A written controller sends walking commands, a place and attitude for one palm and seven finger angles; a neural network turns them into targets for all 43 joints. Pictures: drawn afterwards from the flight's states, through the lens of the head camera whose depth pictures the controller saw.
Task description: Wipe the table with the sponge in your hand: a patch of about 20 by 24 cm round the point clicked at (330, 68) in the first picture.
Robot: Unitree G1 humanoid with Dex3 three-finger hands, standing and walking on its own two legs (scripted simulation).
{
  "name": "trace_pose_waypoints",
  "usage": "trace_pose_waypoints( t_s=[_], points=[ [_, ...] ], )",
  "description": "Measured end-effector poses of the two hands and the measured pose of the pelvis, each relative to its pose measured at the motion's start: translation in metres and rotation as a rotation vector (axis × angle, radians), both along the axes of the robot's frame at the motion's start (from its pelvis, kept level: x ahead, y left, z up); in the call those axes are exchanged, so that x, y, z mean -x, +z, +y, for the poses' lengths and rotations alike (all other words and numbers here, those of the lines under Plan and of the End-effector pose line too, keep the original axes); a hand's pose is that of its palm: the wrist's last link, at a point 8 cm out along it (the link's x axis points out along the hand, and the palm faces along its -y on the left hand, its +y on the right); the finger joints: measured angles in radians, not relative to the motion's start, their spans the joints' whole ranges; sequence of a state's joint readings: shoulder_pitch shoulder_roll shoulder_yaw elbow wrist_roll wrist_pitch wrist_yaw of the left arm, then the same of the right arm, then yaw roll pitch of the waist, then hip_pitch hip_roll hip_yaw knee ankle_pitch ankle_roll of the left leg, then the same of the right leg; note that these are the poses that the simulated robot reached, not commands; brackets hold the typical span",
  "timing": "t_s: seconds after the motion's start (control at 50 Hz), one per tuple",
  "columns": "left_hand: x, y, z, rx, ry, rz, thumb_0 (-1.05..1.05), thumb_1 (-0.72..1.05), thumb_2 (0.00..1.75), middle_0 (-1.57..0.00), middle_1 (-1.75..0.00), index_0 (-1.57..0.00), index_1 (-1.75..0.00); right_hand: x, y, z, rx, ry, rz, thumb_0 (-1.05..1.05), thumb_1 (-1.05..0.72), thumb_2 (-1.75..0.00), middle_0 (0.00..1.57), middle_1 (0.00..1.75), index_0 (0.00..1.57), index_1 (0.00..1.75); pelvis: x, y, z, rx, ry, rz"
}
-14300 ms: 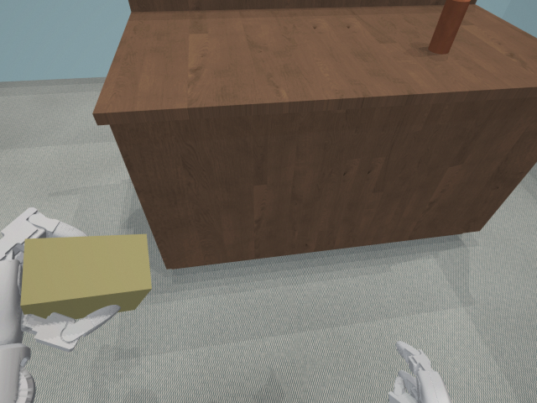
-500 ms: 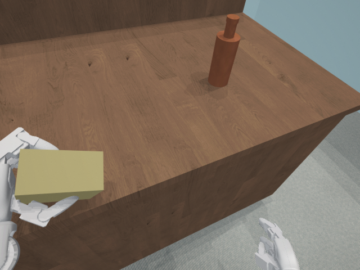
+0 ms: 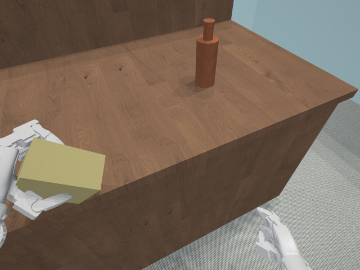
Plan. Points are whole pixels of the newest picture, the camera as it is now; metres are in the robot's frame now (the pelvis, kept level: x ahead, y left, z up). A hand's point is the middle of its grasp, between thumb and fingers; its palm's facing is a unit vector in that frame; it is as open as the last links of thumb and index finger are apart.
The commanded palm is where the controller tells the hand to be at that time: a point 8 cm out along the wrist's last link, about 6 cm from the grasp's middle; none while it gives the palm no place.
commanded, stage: turn the palm down, sponge in hand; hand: left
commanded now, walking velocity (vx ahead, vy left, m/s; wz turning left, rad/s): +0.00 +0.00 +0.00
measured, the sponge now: (70, 176) +0.23 +0.22 +0.15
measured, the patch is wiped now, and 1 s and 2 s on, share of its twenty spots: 0.00 0.00 0.00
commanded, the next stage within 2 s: move the sponge above the wiping area in 1.90 s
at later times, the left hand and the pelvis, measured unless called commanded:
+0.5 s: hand (46, 156) +0.23 +0.24 +0.21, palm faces +0.38 -0.45 -0.81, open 10.4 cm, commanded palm +0.18 +0.26 +0.25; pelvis +0.00 -0.06 -0.01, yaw +1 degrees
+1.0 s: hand (21, 148) +0.23 +0.27 +0.23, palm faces +0.34 -0.24 -0.91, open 10.4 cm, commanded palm +0.18 +0.26 +0.29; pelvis -0.01 -0.03 +0.00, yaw +1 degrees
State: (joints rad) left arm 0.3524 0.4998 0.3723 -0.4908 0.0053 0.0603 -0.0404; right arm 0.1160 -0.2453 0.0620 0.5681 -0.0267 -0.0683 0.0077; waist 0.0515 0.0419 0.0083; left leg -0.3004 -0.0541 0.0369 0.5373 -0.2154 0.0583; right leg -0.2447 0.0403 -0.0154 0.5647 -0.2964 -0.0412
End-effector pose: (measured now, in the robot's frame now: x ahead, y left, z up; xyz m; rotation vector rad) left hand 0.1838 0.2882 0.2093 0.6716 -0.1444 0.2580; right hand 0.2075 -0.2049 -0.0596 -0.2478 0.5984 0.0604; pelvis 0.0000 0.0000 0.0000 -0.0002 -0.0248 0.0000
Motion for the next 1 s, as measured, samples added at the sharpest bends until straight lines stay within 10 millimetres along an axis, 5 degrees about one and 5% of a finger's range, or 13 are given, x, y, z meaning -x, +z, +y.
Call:
trace_pose_waypoints(
  t_s=[0.16, 0.3, 0.4, 0.62, 0.76, 1.0],
  points=[
    [0.031, 0.019, 0.015, -0.081, 0.270, -0.082, -0.02, -0.52, 1.01, -0.68, -1.34, -0.71, -1.33, 0.000, -0.015, -0.024, 0.037, -0.001, 0.038, 0.01, -0.90, -0.90, 0.21, 0.30, 0.20, 0.30, 0.012, -0.004, -0.028, -0.001, 0.047, -0.021],
    [0.011, 0.010, -0.010, -0.166, 0.238, 0.092, -0.02, -0.52, 1.01, -0.68, -1.34, -0.71, -1.33, 0.002, -0.020, -0.041, 0.018, -0.039, 0.013, 0.01, -0.90, -0.90, 0.21, 0.30, 0.20, 0.30, 0.014, -0.005, -0.047, -0.007, 0.042, -0.042],
    [-0.004, 0.023, -0.034, -0.251, 0.163, 0.063, -0.02, -0.53, 1.01, -0.68, -1.33, -0.72, -1.32, 0.003, -0.022, -0.056, -0.002, -0.081, 0.002, 0.01, -0.90, -0.90, 0.21, 0.30, 0.20, 0.30, 0.008, -0.007, -0.055, -0.011, 0.022, -0.035],
    [-0.002, 0.040, -0.022, -0.360, 0.298, 0.142, -0.01, -0.52, 1.02, -0.68, -1.33, -0.72, -1.32, 0.001, -0.031, -0.081, 0.013, -0.140, 0.044, 0.01, -0.90, -0.90, 0.20, 0.30, 0.20, 0.30, -0.004, -0.007, -0.054, -0.024, 0.013, -0.020],
    [-0.005, 0.038, -0.028, -0.420, 0.286, 0.146, -0.01, -0.52, 1.02, -0.68, -1.33, -0.72, -1.32, -0.014, -0.022, -0.066, 0.010, -0.126, -0.005, 0.01, -0.91, -0.90, 0.20, 0.30, 0.20, 0.30, -0.002, -0.005, -0.046, -0.021, 0.012, -0.022],
    [-0.008, 0.061, -0.014, -0.491, 0.398, 0.187, -0.01, -0.52, 1.02, -0.68, -1.33, -0.72, -1.32, -0.045, 0.004, -0.006, -0.076, -0.022, -0.083, 0.01, -0.90, -0.90, 0.20, 0.30, 0.20, 0.30, 0.008, 0.002, -0.030, -0.013, 0.018, -0.047]
  ],
)
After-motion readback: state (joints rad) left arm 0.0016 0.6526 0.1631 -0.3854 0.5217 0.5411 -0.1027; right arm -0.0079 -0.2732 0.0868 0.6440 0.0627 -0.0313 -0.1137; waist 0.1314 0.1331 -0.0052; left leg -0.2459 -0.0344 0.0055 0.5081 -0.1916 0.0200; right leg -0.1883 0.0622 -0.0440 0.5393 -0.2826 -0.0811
